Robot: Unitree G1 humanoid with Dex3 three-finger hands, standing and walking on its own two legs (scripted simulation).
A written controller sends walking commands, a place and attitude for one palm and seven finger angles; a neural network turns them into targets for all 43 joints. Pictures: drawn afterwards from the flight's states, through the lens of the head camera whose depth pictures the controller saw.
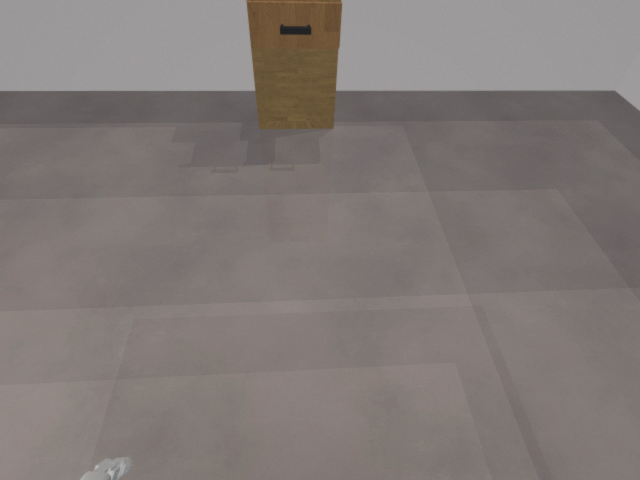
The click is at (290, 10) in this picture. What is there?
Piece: drawer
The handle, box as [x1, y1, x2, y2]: [280, 24, 310, 34]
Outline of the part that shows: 280,26 280,33 310,34 309,25 283,26 281,24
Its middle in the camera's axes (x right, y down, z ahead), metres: -0.11 -0.88 +1.62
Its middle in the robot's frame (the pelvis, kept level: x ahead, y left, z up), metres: +1.79 +0.18 -0.12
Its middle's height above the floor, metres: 0.65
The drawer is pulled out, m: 0.24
